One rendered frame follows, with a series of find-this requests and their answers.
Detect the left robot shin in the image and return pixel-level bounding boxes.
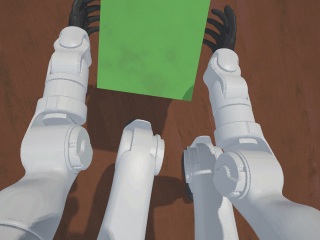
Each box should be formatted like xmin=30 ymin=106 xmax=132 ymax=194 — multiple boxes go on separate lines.
xmin=115 ymin=119 xmax=153 ymax=169

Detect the robot left thigh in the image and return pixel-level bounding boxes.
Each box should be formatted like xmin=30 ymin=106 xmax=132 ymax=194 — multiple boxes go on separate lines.
xmin=97 ymin=127 xmax=165 ymax=240

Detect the robot right upper arm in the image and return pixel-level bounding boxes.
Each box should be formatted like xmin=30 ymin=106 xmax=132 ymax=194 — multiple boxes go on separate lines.
xmin=213 ymin=149 xmax=320 ymax=240

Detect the left robot hand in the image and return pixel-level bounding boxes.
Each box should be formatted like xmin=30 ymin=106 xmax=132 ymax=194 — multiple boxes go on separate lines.
xmin=67 ymin=0 xmax=101 ymax=36

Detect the carton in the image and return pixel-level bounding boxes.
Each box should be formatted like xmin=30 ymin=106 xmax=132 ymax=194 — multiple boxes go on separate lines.
xmin=97 ymin=0 xmax=211 ymax=101

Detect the right robot forearm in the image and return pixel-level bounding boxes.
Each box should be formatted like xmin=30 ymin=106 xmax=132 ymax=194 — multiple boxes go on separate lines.
xmin=203 ymin=48 xmax=276 ymax=158

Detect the robot left upper arm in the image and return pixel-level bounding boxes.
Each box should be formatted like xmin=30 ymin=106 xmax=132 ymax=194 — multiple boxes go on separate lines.
xmin=0 ymin=124 xmax=93 ymax=240

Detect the left robot forearm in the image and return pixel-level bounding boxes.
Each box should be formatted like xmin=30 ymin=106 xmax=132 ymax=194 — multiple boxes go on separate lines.
xmin=20 ymin=26 xmax=92 ymax=167

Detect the right robot hand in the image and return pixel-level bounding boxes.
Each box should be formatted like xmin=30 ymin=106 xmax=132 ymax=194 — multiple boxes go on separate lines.
xmin=202 ymin=5 xmax=237 ymax=54

